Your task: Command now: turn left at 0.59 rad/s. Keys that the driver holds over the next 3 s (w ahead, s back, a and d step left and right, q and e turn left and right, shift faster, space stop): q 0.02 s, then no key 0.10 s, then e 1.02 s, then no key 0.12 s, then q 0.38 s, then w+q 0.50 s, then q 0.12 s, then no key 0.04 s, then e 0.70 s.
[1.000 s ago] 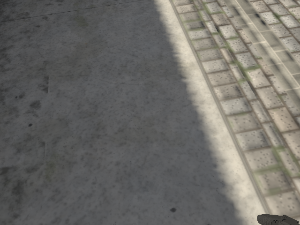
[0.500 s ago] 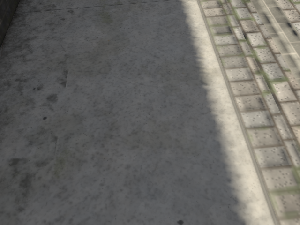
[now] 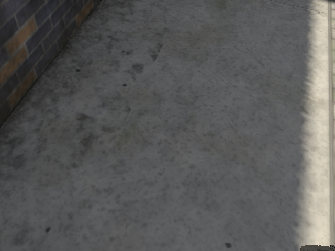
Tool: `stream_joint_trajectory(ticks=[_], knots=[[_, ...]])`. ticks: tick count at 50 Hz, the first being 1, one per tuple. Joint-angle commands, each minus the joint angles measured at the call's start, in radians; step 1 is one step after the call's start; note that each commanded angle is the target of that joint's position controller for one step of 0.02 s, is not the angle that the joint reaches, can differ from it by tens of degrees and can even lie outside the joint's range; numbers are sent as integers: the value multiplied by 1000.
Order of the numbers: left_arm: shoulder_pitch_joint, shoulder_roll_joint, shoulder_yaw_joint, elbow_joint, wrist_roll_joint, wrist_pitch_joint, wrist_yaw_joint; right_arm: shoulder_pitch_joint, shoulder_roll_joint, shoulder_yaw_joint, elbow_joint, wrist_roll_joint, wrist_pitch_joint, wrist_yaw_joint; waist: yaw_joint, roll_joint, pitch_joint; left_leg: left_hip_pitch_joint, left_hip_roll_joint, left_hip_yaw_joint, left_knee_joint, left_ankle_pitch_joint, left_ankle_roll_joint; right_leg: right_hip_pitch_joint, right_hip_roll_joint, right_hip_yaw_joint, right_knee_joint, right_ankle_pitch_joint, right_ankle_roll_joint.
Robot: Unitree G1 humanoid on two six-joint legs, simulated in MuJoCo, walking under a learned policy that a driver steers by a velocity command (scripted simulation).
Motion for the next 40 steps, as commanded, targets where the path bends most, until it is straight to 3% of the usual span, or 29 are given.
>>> stream_joint_trajectory(ticks=[1,2,3,4,6,9,12,14,16,17,18,19,20,21,22,25,26,27,28,29,30,31,32,33,36,38,40], knots=[[-64,92,27,-90,14,-15,16,-16,-172,-56,-83,15,-12,-21,-20,122,-166,233,258,-353,-248,458,162,-250,11,112,183,97,8],[-30,85,29,-71,16,-12,11,-46,-165,-51,-95,15,-3,-28,6,146,-192,210,229,-310,-236,465,144,-214,14,105,183,144,18],[-27,62,18,-68,16,-14,0,-53,-130,-36,-94,14,2,-30,10,151,-220,203,206,-287,-231,449,136,-185,24,88,175,189,25],[-14,40,12,-56,7,-15,-6,-40,-134,-36,-83,10,-4,-30,6,186,-212,208,182,-249,-220,503,137,-177,29,74,146,212,32],[-20,26,2,-51,2,-15,-10,-6,-128,-33,-69,1,-13,-33,-10,183,-222,213,178,-246,-218,522,144,-146,31,67,57,220,38],[-15,-3,-16,-39,-4,-12,-20,-12,-96,-17,-52,-8,-14,-33,-17,200,-234,178,182,-235,-251,345,143,-18,2,69,-133,193,30],[3,-8,-20,-20,-14,-10,-41,-8,-77,-5,-20,-19,-18,-20,-30,220,-181,85,185,-234,-303,98,144,148,0,47,-319,116,10],[20,0,-16,-13,-19,-14,-52,-31,-86,-6,-11,-10,-22,-18,-13,205,-118,48,184,-240,-301,11,136,227,16,22,-494,171,-17],[25,19,-15,-16,-3,-20,-60,1,-100,-13,2,3,-25,-30,-11,162,-95,60,156,-224,-263,76,97,284,22,33,-642,304,-48],[32,59,-8,-28,4,-24,-61,11,-105,-17,-6,-4,-30,-35,-23,103,-113,57,127,-197,-206,106,67,316,-26,93,-622,511,-65],[36,107,4,-42,3,-25,-57,42,-101,-21,-15,-9,-35,-37,-58,-7,-148,27,76,-141,-157,96,27,353,-74,138,-568,679,-99],[31,104,14,-35,-12,-27,-54,9,-86,-22,-30,-8,-34,-49,-44,-143,-137,50,13,-34,-105,85,-18,273,-81,197,-597,613,-143],[21,74,7,-48,-8,-28,-52,-39,-82,-24,-40,-4,-30,-56,-28,-179,-132,56,-13,11,-25,78,-43,246,-96,246,-635,602,-162],[15,42,-4,-52,3,-27,-46,-60,-37,-14,-59,-14,-17,-57,-32,-222,-161,49,-12,29,18,43,-61,254,-122,296,-651,564,-170],[23,54,-2,-62,1,-24,-36,-75,-37,-17,-75,-10,-8,-56,-27,-233,-133,25,-15,33,44,28,-62,239,-138,339,-677,558,-180],[21,87,10,-89,-10,-20,-22,-45,-21,-20,-80,-4,-7,-36,-28,-190,-142,-8,-15,13,45,-41,-48,271,-145,397,-666,551,-204],[-3,79,8,-109,-15,-13,-19,-37,-18,-16,-81,-1,-11,-36,-36,-136,-148,21,-17,10,7,9,-39,257,-121,401,-627,569,-196],[-20,86,13,-130,-18,-8,-18,0,-49,-30,-56,6,-23,-36,-31,-49,-146,90,2,-3,-42,171,-17,196,-72,345,-565,597,-170],[-24,70,7,-143,-23,-7,-19,50,-93,-46,-34,3,-25,-31,-27,88,-184,195,77,-76,-109,241,33,99,3,259,-467,524,-120],[-34,51,1,-148,-31,-10,-23,97,-140,-61,-24,-10,-20,-30,-39,252,-168,259,231,-264,-244,299,130,-42,90,148,-313,360,-67],[-4,63,11,-129,-38,-9,-34,74,-116,-48,-29,-17,-24,-29,-43,361,-177,275,418,-410,-288,501,249,-115,113,79,-108,-67,-25],[21,87,26,-112,-28,-6,-41,79,-89,-32,-41,-18,-34,-35,-46,269,-181,249,475,-426,-287,639,311,-133,80,124,134,-177,-5],[43,86,27,-100,-34,2,-46,33,-79,-26,-47,-11,-41,-41,-19,157,-162,207,453,-362,-270,621,287,-132,61,152,240,-121,0],[72,74,24,-78,-38,11,-47,-27,-86,-25,-47,-1,-46,-51,8,122,-144,163,406,-258,-268,585,245,-113,42,147,274,-47,11],[66,38,6,-85,-30,28,-47,-62,-85,-10,-36,4,-40,-59,-1,152,-142,162,283,-49,-239,498,175,-75,28,65,166,157,36],[-31,12,-12,-128,-31,14,-62,-34,-104,-17,-24,4,-21,-70,-47,197,-135,181,252,20,-235,400,160,-4,8,12,-74,168,41],[-51,12,-19,-149,-32,4,-80,2,-157,-35,-7,15,-9,-73,-71,239,-146,204,296,4,-239,392,179,80,7,-35,-214,97,33]])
